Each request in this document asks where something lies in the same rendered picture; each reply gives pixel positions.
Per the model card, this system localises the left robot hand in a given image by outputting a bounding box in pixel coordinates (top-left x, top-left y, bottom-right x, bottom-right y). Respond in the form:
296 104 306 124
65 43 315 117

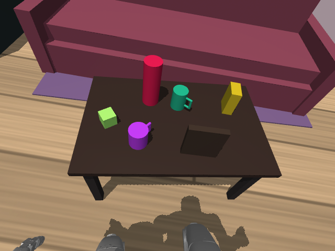
13 236 45 251

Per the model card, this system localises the coffee table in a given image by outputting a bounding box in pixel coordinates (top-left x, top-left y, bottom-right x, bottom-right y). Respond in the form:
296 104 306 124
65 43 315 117
68 76 282 200

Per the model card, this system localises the sofa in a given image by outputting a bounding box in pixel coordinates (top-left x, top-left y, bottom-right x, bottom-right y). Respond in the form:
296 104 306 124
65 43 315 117
13 0 335 116

